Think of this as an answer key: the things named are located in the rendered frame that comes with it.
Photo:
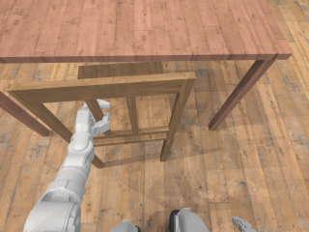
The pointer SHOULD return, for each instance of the robot right foot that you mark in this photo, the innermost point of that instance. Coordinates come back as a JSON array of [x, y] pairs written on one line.
[[171, 220]]

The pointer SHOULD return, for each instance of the table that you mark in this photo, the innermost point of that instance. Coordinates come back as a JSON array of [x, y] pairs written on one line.
[[99, 31]]

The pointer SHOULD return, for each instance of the left robot forearm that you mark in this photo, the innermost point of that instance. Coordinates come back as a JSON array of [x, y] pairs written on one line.
[[73, 174]]

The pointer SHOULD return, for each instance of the left robot hand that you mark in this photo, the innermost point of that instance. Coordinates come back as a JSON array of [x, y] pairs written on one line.
[[85, 121]]

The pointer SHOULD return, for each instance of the chair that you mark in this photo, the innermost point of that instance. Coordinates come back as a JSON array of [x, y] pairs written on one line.
[[138, 96]]

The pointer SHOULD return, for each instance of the left robot upper arm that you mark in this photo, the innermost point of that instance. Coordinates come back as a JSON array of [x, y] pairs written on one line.
[[55, 216]]

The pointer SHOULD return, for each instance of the right robot thigh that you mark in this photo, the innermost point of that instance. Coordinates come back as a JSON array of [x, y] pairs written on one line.
[[189, 222]]

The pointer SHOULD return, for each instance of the right robot hand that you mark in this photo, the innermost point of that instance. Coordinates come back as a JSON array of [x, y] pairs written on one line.
[[242, 225]]

